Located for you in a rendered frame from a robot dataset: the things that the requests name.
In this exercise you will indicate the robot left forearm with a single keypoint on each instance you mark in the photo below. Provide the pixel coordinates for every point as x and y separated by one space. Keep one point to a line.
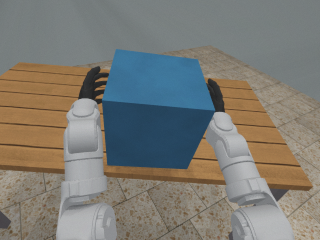
83 156

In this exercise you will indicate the robot left hand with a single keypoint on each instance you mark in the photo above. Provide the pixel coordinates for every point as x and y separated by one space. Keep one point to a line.
87 90

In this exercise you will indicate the robot left upper arm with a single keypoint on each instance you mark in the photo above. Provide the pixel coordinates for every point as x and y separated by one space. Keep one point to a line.
94 221

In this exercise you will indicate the robot right forearm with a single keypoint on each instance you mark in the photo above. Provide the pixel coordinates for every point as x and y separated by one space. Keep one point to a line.
244 185

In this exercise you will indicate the table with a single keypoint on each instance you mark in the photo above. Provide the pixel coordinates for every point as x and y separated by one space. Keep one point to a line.
35 99

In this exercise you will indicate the robot right upper arm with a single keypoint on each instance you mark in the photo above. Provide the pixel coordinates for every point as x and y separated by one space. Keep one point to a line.
260 222

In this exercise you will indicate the carton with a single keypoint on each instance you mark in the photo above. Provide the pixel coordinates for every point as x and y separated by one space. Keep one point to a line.
156 109

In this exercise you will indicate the robot right hand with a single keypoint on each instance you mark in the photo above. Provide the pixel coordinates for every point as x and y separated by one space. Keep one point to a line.
216 95

